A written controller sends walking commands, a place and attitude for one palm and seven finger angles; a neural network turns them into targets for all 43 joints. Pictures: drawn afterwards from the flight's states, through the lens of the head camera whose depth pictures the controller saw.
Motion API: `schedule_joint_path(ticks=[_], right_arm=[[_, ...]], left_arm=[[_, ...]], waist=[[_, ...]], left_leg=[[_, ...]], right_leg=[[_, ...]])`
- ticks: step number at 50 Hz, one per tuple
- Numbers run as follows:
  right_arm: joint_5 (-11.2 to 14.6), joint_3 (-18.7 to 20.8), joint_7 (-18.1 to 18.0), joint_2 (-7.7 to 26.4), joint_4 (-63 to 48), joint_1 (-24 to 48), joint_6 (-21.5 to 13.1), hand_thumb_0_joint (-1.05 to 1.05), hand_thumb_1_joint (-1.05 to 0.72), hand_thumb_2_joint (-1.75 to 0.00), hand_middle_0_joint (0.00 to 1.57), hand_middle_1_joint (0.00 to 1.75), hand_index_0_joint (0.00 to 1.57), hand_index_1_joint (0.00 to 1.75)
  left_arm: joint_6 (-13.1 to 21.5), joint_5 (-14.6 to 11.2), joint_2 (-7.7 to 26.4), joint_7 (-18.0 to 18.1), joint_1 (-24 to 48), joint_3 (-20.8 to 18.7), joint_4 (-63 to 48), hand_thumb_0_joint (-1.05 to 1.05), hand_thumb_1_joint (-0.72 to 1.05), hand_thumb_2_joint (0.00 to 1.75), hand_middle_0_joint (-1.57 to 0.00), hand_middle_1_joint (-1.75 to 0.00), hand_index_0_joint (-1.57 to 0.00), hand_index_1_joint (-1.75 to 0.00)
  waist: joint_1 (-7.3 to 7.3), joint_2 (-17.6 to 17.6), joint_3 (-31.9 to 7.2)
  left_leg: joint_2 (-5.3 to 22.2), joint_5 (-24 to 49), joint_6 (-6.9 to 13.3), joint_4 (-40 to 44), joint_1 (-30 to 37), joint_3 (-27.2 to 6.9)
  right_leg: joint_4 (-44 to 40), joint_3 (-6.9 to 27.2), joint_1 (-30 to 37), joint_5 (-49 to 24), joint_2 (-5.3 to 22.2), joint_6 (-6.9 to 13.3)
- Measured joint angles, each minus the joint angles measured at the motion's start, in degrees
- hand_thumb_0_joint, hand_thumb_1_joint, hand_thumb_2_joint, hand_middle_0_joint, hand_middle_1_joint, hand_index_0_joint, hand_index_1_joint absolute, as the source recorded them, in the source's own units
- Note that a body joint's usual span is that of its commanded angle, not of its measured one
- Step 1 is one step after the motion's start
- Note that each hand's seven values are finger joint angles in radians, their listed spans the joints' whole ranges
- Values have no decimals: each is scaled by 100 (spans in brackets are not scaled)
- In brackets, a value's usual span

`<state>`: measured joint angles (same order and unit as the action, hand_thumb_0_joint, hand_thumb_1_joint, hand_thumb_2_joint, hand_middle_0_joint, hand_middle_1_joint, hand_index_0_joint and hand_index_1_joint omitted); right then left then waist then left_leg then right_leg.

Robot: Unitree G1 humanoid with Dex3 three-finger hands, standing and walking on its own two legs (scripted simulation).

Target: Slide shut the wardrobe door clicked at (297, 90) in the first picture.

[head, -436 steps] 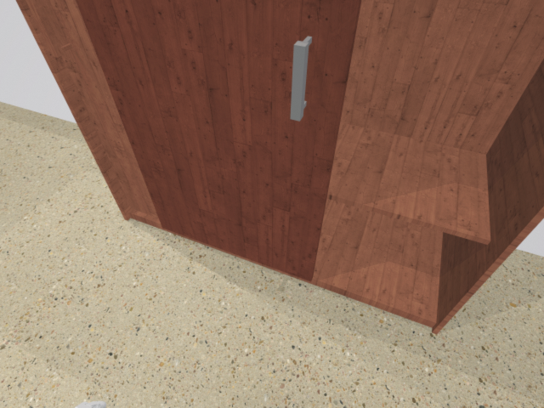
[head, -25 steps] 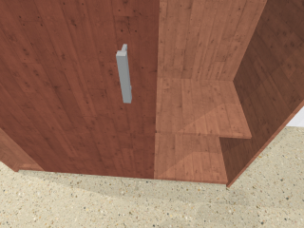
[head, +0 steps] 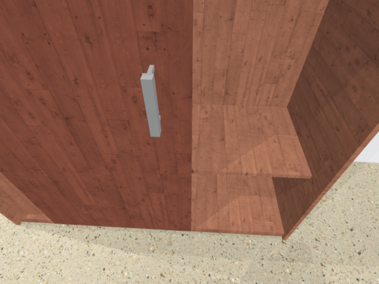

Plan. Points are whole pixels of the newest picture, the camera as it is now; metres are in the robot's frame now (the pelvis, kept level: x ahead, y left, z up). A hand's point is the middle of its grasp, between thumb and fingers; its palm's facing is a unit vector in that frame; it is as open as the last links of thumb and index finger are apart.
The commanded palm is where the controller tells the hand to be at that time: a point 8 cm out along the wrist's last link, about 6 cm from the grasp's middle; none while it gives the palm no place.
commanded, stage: look again from close up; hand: left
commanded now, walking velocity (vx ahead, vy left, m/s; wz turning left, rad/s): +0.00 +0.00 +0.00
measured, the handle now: (153, 102) +0.48 +0.12 +0.14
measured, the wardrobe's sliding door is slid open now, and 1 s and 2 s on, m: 0.49 0.49 0.49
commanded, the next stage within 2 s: none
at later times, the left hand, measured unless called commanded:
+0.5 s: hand out of the picture -0.02 +0.15 -0.17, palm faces +0.03 -0.98 -0.19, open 7.4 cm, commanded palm none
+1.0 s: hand out of the picture -0.01 +0.13 -0.17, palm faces +0.03 -0.98 -0.18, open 7.4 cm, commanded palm none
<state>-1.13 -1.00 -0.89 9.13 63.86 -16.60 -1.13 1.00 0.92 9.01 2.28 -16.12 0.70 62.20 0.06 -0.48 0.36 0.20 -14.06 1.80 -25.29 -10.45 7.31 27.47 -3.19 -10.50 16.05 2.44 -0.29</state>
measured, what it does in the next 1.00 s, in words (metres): stands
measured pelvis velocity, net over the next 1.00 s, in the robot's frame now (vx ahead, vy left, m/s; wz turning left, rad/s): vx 0.01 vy -0.03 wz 0.00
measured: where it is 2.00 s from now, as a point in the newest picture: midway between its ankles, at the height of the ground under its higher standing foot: outside the picture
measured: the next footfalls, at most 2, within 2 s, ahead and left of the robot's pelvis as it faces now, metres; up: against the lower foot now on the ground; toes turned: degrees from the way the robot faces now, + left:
none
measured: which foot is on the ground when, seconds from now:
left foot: down 0.00-1.00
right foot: down 0.00-1.00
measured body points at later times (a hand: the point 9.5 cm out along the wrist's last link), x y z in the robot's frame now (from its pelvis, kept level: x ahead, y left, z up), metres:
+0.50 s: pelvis +0.01 -0.01 +0.00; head +0.01 -0.02 +0.45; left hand -0.02 +0.20 -0.16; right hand +0.00 -0.23 -0.16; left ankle +0.00 +0.10 -0.74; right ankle -0.01 -0.12 -0.74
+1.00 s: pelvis +0.01 -0.03 +0.00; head +0.01 -0.03 +0.45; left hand -0.01 +0.19 -0.16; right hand -0.01 -0.23 -0.16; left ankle +0.00 +0.10 -0.74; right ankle -0.01 -0.12 -0.74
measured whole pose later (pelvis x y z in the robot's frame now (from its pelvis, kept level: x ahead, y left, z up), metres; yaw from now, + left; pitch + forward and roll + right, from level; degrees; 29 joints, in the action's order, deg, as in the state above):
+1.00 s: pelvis +0.01 -0.03 +0.00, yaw +0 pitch -1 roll +1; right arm -0.9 -1.1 -1.2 7.2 66.0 -17.5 -0.6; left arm 1.3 0.9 7.2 2.4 -19.0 1.0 63.8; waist -0.3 -0.1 0.4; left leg 2.3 -12.9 -0.5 -22.8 -8.7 6.3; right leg 24.4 -4.2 -8.4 15.1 0.1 1.9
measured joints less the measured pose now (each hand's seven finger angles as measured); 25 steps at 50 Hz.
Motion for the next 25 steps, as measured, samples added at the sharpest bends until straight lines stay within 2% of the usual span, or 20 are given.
schedule_joint_path(ticks=[25], right_arm=[[25,0,-31,-91,206,34,18,1,-91,-89,20,30,20,30]], left_arm=[[8,3,-142,12,-281,35,222,0,91,90,-20,-30,-20,-30]], waist=[[-54,44,50]], left_leg=[[104,58,-117,202,150,-31]], right_leg=[[-235,-33,163,-58,-124,101]])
